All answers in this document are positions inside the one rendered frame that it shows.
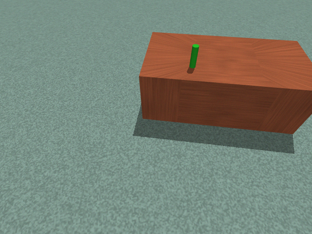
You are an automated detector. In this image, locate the can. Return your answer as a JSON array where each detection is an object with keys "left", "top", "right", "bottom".
[{"left": 189, "top": 44, "right": 199, "bottom": 68}]

